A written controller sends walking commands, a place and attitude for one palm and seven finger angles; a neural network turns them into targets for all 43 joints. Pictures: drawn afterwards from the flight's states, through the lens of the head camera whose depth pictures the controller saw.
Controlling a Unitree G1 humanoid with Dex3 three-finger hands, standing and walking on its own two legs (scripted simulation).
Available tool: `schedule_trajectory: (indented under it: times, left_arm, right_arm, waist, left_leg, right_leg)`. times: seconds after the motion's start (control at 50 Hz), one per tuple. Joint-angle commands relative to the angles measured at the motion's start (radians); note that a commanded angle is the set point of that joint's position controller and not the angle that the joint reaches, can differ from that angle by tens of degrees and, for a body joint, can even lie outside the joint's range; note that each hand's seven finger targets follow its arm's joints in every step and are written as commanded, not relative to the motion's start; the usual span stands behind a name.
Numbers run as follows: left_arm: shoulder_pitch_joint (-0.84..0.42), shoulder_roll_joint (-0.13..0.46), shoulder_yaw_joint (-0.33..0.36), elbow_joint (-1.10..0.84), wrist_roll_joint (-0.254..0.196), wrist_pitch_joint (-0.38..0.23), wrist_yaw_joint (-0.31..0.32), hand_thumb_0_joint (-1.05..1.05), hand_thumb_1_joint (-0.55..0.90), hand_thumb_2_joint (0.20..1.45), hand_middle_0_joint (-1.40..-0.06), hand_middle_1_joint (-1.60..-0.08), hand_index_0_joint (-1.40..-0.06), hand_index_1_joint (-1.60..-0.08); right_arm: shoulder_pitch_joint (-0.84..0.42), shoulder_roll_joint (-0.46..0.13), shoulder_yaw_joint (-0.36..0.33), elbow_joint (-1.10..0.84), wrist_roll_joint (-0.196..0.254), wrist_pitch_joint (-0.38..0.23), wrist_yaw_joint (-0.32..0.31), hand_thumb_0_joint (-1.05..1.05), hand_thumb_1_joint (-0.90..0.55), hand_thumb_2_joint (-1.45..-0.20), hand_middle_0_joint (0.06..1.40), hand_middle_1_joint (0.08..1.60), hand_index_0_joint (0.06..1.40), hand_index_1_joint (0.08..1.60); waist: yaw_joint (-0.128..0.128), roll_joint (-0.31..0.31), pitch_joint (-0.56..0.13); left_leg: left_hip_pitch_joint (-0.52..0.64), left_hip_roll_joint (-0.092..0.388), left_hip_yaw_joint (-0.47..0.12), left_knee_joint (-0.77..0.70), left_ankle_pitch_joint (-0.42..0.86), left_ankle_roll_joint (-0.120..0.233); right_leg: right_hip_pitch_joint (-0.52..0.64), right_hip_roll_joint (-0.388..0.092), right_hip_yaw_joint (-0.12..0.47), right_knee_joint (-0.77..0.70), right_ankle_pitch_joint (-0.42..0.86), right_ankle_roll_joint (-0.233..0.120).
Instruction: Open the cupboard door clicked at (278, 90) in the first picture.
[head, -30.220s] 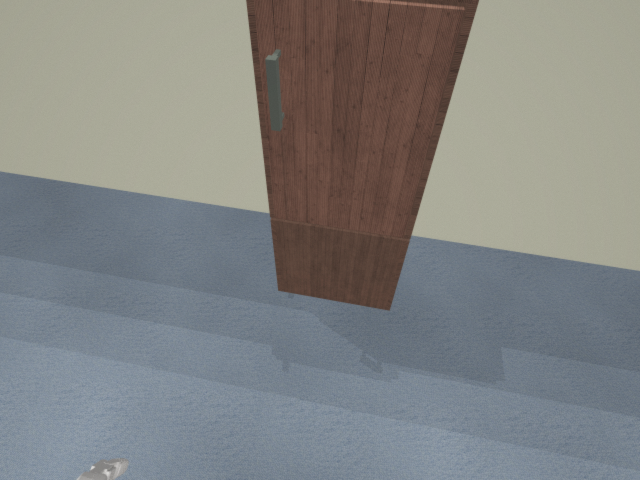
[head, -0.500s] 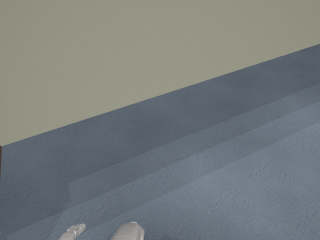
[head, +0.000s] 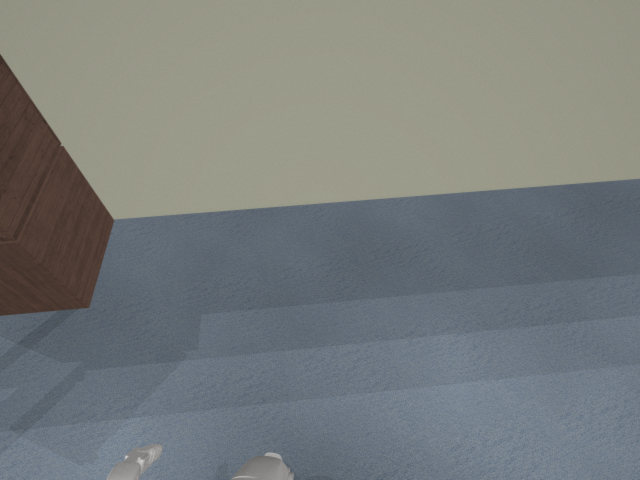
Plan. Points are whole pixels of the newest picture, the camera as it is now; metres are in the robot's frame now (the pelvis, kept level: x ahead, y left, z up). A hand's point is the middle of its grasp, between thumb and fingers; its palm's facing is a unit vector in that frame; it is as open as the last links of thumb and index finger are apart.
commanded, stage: turn to face it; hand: left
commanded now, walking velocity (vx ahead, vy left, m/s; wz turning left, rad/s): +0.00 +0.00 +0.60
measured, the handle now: out of the picture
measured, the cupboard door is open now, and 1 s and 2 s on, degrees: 48 48 48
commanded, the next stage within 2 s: take the last steps up to it in 1.52 s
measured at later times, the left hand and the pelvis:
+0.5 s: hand out of the picture +0.02 +0.23 -0.15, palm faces +0.34 -0.90 -0.26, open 7.4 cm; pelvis +0.00 -0.01 +0.01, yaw +19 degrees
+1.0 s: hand out of the picture -0.05 +0.22 -0.16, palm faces +0.61 -0.76 -0.22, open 7.4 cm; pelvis +0.00 +0.00 +0.01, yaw +37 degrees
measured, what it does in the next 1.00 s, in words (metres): steps on the spot, turning left: left foot, then right foot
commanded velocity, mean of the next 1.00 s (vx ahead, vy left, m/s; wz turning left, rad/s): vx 0.00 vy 0.00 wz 0.60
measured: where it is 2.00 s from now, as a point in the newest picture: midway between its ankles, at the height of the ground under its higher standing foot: outside the picture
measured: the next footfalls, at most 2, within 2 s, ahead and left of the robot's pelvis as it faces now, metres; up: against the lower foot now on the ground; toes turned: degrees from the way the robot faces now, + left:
left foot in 0.26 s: +0.03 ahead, +0.14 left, +0.00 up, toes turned +14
right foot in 0.54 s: +0.11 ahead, -0.13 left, +0.00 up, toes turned +18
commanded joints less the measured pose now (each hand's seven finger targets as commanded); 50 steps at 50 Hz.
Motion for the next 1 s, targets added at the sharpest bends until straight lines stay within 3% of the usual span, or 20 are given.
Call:
schedule_trajectory:
  times: [0.0,0.12,0.18,0.2,0.22,0.24,0.26,0.34,0.46,0.48,0.52,0.58,0.68,0.74,0.76,0.78,0.8,0.84,0.88,0.98]
  left_arm:
    - [-0.005,0.142,0.033,-0.070,0.007,-0.020,0.016,0.000,0.900,0.900,-0.200,-0.300,-0.200,-0.300]
    - [0.104,0.192,0.045,-0.023,0.014,-0.028,0.012,0.000,0.900,0.900,-0.200,-0.300,-0.200,-0.300]
    - [0.097,0.196,0.051,-0.016,0.003,-0.022,0.004,0.000,0.900,0.900,-0.200,-0.300,-0.200,-0.300]
    - [0.084,0.179,0.049,-0.027,-0.005,-0.017,0.001,0.000,0.900,0.900,-0.200,-0.300,-0.200,-0.300]
    - [0.085,0.116,0.040,-0.065,-0.012,-0.011,-0.006,0.000,0.900,0.900,-0.200,-0.300,-0.200,-0.300]
    - [0.013,0.090,0.021,-0.102,-0.004,-0.005,-0.003,0.000,0.900,0.900,-0.200,-0.300,-0.200,-0.300]
    - [-0.043,0.107,0.024,-0.112,0.000,0.006,0.006,0.000,0.900,0.900,-0.200,-0.300,-0.200,-0.300]
    - [-0.002,0.086,0.031,-0.057,-0.005,0.013,-0.007,0.000,0.900,0.900,-0.200,-0.300,-0.200,-0.300]
    - [0.111,0.087,0.035,-0.027,-0.004,0.000,-0.010,0.000,0.900,0.900,-0.200,-0.300,-0.200,-0.300]
    - [0.148,0.116,0.045,-0.025,-0.001,-0.008,-0.004,0.000,0.900,0.900,-0.200,-0.300,-0.200,-0.300]
    - [0.141,0.250,0.064,-0.049,0.017,-0.015,0.007,0.000,0.900,0.900,-0.200,-0.300,-0.200,-0.300]
    - [0.007,0.162,0.042,-0.080,0.012,-0.018,0.015,0.000,0.900,0.900,-0.200,-0.300,-0.200,-0.300]
    - [0.088,0.188,0.047,-0.038,0.017,-0.024,0.010,0.000,0.900,0.900,-0.200,-0.300,-0.200,-0.300]
    - [0.089,0.193,0.050,-0.029,-0.002,-0.016,0.002,0.000,0.900,0.900,-0.200,-0.300,-0.200,-0.300]
    - [0.088,0.148,0.046,-0.052,-0.009,-0.009,-0.003,0.000,0.900,0.900,-0.200,-0.300,-0.200,-0.300]
    - [0.036,0.084,0.023,-0.100,-0.012,-0.003,-0.007,0.000,0.900,0.900,-0.200,-0.300,-0.200,-0.300]
    - [-0.032,0.111,0.024,-0.114,-0.001,0.006,-0.001,0.000,0.900,0.900,-0.200,-0.300,-0.200,-0.300]
    - [-0.058,0.093,0.028,-0.085,-0.006,0.007,0.001,0.000,0.900,0.900,-0.200,-0.300,-0.200,-0.300]
    - [-0.021,0.082,0.030,-0.055,-0.004,0.009,-0.006,0.000,0.900,0.900,-0.200,-0.300,-0.200,-0.300]
    - [-0.019,0.067,0.024,-0.053,-0.007,0.010,-0.006,0.000,0.900,0.900,-0.200,-0.300,-0.200,-0.300]
  right_arm:
    - [-0.059,-0.104,-0.039,-0.102,-0.004,-0.017,0.012,0.000,-0.900,-0.900,0.200,0.300,0.200,0.300]
    - [-0.114,-0.043,-0.006,-0.106,0.010,-0.029,0.021,0.000,-0.900,-0.900,0.200,0.300,0.200,0.300]
    - [-0.047,-0.072,-0.009,-0.092,0.008,-0.038,0.017,0.000,-0.900,-0.900,0.200,0.300,0.200,0.300]
    - [0.001,-0.123,-0.021,-0.082,0.005,-0.045,0.015,0.000,-0.900,-0.900,0.200,0.300,0.200,0.300]
    - [0.062,-0.230,-0.049,-0.079,-0.005,-0.053,0.007,0.000,-0.900,-0.900,0.200,0.300,0.200,0.300]
    - [0.143,-0.292,-0.061,-0.058,-0.005,-0.046,-0.003,0.000,-0.900,-0.900,0.200,0.300,0.200,0.300]
    - [0.156,-0.275,-0.058,-0.050,-0.008,-0.049,-0.011,0.000,-0.900,-0.900,0.200,0.300,0.200,0.300]
    - [-0.027,-0.205,-0.037,-0.088,-0.013,-0.052,-0.029,0.000,-0.900,-0.900,0.200,0.300,0.200,0.300]
    - [-0.093,-0.207,-0.047,-0.106,-0.008,-0.032,-0.019,0.000,-0.900,-0.900,0.200,0.300,0.200,0.300]
    - [-0.099,-0.178,-0.045,-0.115,-0.003,-0.030,-0.014,0.000,-0.900,-0.900,0.200,0.300,0.200,0.300]
    - [-0.106,-0.097,-0.032,-0.151,0.002,-0.031,0.001,0.000,-0.900,-0.900,0.200,0.300,0.200,0.300]
    - [-0.074,-0.105,-0.037,-0.116,-0.003,-0.019,0.013,0.000,-0.900,-0.900,0.200,0.300,0.200,0.300]
    - [-0.106,-0.042,-0.009,-0.108,0.010,-0.031,0.022,0.000,-0.900,-0.900,0.200,0.300,0.200,0.300]
    - [-0.001,-0.085,-0.012,-0.080,0.008,-0.043,0.018,0.000,-0.900,-0.900,0.200,0.300,0.200,0.300]
    - [0.038,-0.173,-0.033,-0.081,0.002,-0.052,0.015,0.000,-0.900,-0.900,0.200,0.300,0.200,0.300]
    - [0.119,-0.277,-0.059,-0.075,-0.006,-0.051,0.004,0.000,-0.900,-0.900,0.200,0.300,0.200,0.300]
    - [0.170,-0.283,-0.062,-0.048,-0.009,-0.049,-0.007,0.000,-0.900,-0.900,0.200,0.300,0.200,0.300]
    - [0.089,-0.232,-0.049,-0.060,-0.011,-0.057,-0.027,0.000,-0.900,-0.900,0.200,0.300,0.200,0.300]
    - [0.020,-0.190,-0.034,-0.074,-0.012,-0.061,-0.030,0.000,-0.900,-0.900,0.200,0.300,0.200,0.300]
    - [0.021,-0.191,-0.038,-0.063,-0.015,-0.051,-0.027,0.000,-0.900,-0.900,0.200,0.300,0.200,0.300]
  waist:
    - [-0.001,-0.275,-0.054]
    - [0.051,-0.210,-0.122]
    - [0.012,-0.206,-0.148]
    - [-0.019,-0.101,-0.181]
    - [-0.051,0.190,-0.229]
    - [-0.091,0.237,-0.226]
    - [-0.097,0.154,-0.197]
    - [-0.010,0.197,-0.128]
    - [0.042,0.128,-0.119]
    - [0.062,0.053,-0.120]
    - [0.085,-0.322,-0.108]
    - [0.007,-0.272,-0.081]
    - [0.045,-0.213,-0.101]
    - [-0.007,-0.137,-0.160]
    - [-0.028,0.079,-0.193]
    - [-0.075,0.310,-0.189]
    - [-0.104,0.181,-0.203]
    - [-0.060,0.196,-0.152]
    - [-0.018,0.146,-0.137]
    - [-0.019,0.140,-0.150]
  left_leg:
    - [-0.131,0.056,0.059,0.384,-0.056,-0.021]
    - [0.025,0.024,0.190,-0.054,-0.049,-0.032]
    - [0.191,0.018,0.195,-0.299,0.132,-0.012]
    - [0.342,0.073,0.125,-0.383,0.298,0.018]
    - [0.514,0.330,-0.216,-0.396,0.644,0.147]
    - [0.506,0.464,-0.338,-0.411,0.834,0.275]
    - [0.450,0.431,-0.313,-0.403,0.711,0.279]
    - [0.262,0.264,-0.155,-0.415,0.560,0.185]
    - [0.043,0.183,-0.181,-0.386,0.236,0.127]
    - [-0.036,0.131,-0.155,-0.313,0.147,0.092]
    - [-0.162,-0.037,0.068,0.155,-0.167,-0.007]
    - [-0.103,0.058,0.060,0.370,-0.082,-0.010]
    - [0.028,0.026,0.186,-0.039,-0.069,-0.027]
    - [0.257,0.027,0.168,-0.355,0.198,-0.002]
    - [0.402,0.207,-0.076,-0.424,0.393,0.071]
    - [0.461,0.434,-0.354,-0.451,0.741,0.230]
    - [0.419,0.441,-0.364,-0.436,0.634,0.279]
    - [0.318,0.339,-0.288,-0.442,0.538,0.236]
    - [0.272,0.274,-0.203,-0.443,0.518,0.190]
    - [0.245,0.237,-0.215,-0.445,0.454,0.182]
  right_leg:
    - [0.080,-0.305,0.192,-0.309,0.190,-0.145]
    - [0.238,-0.305,0.046,-0.167,0.578,-0.120]
    - [0.180,-0.286,-0.029,-0.051,0.528,-0.048]
    - [0.064,-0.263,-0.068,0.065,0.431,0.001]
    - [-0.197,-0.131,-0.130,0.286,-0.012,0.082]
    - [-0.308,-0.075,-0.045,0.456,-0.369,0.086]
    - [-0.322,-0.079,0.016,0.527,-0.322,0.077]
    - [-0.211,-0.053,0.039,0.434,-0.169,0.072]
    - [0.123,0.034,-0.017,-0.002,-0.001,0.053]
    - [0.218,-0.013,0.030,-0.148,0.008,0.041]
    - [0.173,-0.429,0.452,-0.419,-0.159,-0.142]
    - [0.058,-0.330,0.230,-0.330,0.044,-0.145]
    - [0.183,-0.307,0.048,-0.177,0.495,-0.112]
    - [0.109,-0.278,-0.042,-0.003,0.423,-0.018]
    - [-0.088,-0.190,-0.105,0.181,0.157,0.053]
    - [-0.301,-0.085,-0.090,0.384,-0.357,0.104]
    - [-0.309,-0.076,0.012,0.508,-0.339,0.079]
    - [-0.317,-0.076,0.068,0.556,-0.216,0.070]
    - [-0.252,-0.060,0.061,0.501,-0.139,0.071]
    - [-0.122,-0.005,0.034,0.257,-0.137,0.064]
